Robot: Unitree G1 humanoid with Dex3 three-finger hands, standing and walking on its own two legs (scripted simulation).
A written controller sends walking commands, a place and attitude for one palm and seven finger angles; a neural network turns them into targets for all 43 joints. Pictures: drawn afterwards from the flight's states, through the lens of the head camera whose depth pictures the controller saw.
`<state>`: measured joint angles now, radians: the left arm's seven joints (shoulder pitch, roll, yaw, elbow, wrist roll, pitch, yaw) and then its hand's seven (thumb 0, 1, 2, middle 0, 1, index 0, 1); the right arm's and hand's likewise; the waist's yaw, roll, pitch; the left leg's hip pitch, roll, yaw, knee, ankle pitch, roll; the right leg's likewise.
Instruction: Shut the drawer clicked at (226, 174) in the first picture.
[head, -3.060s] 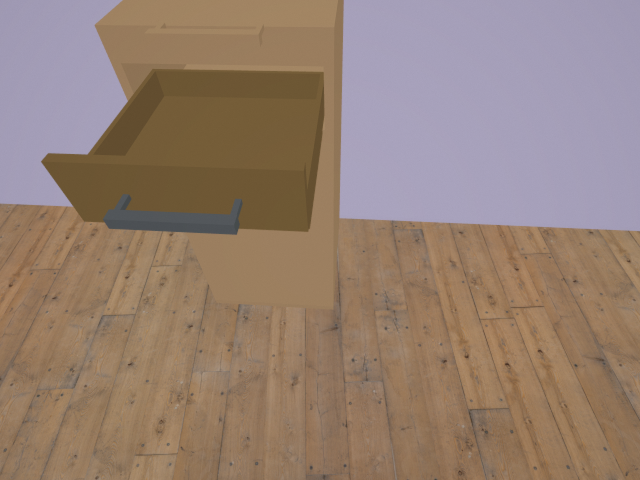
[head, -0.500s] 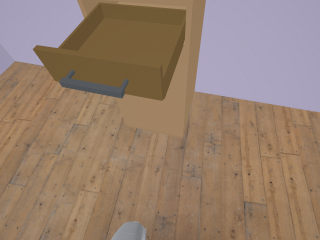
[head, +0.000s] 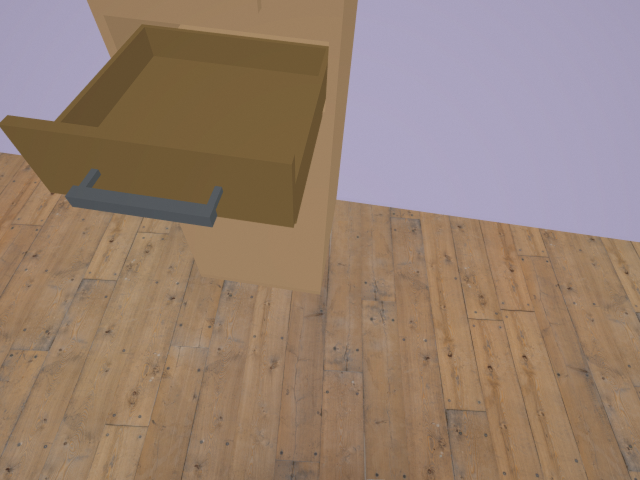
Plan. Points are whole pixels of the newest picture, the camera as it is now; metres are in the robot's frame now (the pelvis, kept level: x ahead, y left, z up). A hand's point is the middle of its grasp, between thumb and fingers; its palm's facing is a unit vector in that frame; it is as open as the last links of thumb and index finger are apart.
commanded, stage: take the last steps up to it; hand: left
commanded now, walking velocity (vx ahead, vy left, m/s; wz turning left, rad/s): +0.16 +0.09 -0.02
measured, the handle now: (148, 195) +0.44 +0.28 +0.07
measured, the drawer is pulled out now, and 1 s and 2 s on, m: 0.30 0.30 0.30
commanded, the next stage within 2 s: come to a stop and stand still in 0.14 s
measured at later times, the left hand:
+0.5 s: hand out of the picture +0.11 +0.17 -0.18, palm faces +0.04 -0.97 -0.22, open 7.4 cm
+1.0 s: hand out of the picture +0.12 +0.17 -0.18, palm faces +0.04 -0.96 -0.27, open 7.4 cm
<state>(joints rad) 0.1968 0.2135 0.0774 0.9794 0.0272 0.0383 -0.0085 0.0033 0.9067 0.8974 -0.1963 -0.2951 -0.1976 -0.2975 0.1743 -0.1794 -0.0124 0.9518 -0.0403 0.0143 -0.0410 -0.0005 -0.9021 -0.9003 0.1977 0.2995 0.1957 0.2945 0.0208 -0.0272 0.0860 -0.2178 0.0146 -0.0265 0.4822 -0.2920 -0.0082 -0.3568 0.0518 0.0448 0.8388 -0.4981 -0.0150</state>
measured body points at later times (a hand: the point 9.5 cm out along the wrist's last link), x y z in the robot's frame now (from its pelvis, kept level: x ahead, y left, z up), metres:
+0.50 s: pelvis +0.09 -0.01 -0.01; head +0.14 -0.02 +0.44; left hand +0.11 +0.22 -0.16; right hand +0.11 -0.24 -0.17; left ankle +0.08 +0.12 -0.74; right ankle +0.01 -0.13 -0.74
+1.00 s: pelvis +0.07 -0.03 -0.01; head +0.12 -0.04 +0.44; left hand +0.12 +0.22 -0.16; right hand +0.15 -0.27 -0.17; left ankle +0.09 +0.09 -0.73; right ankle +0.04 -0.14 -0.74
